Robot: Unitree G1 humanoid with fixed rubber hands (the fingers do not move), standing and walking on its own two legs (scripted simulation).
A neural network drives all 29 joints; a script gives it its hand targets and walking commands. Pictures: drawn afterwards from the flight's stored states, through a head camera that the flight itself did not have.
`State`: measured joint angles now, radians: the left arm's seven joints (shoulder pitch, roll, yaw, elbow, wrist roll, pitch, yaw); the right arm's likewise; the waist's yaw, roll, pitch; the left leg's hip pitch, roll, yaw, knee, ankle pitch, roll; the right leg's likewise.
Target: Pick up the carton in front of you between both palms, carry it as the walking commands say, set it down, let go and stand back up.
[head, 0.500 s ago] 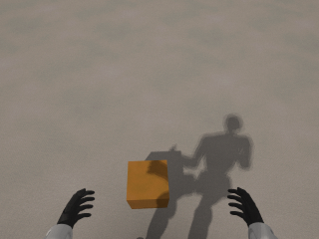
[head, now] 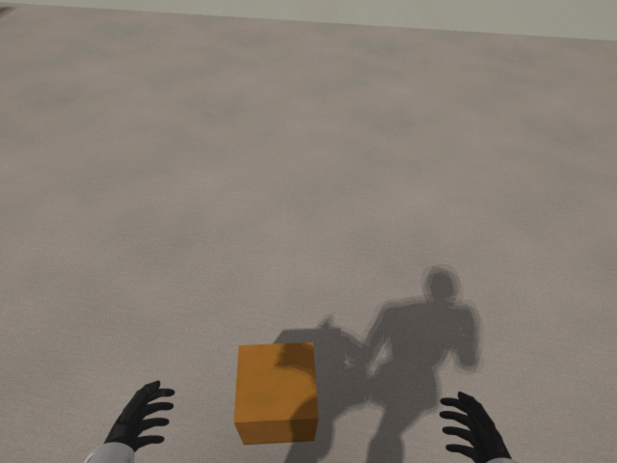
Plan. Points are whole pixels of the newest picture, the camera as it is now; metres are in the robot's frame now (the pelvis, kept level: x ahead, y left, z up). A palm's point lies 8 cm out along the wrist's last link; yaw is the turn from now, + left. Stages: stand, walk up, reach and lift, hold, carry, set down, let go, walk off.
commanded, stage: stand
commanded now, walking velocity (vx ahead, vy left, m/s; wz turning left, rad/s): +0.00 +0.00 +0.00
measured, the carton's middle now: (277, 394) +0.41 +0.08 -0.65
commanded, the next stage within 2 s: none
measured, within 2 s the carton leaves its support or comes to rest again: neither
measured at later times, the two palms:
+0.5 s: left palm (80, 454) +0.15 +0.30 -0.09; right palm out of the picture +0.14 -0.27 -0.08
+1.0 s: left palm out of the picture +0.12 +0.32 -0.10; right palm out of the picture +0.10 -0.28 -0.09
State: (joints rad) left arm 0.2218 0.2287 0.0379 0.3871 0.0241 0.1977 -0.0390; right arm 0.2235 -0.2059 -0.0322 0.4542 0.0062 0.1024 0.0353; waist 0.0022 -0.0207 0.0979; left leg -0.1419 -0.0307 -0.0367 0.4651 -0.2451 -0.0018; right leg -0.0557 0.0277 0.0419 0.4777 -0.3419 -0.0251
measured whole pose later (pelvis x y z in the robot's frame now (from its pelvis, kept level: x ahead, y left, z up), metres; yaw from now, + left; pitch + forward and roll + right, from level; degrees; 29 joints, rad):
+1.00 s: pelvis +0.00 +0.02 +0.00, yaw -2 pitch -2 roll +0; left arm 0.20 0.37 0.01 0.86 0.03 0.00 0.02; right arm 0.13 -0.35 -0.03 0.94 -0.03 -0.01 -0.02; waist 0.00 -0.03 0.01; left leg -0.17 -0.03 0.01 0.42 -0.23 0.03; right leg -0.08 0.02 0.08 0.40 -0.29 0.01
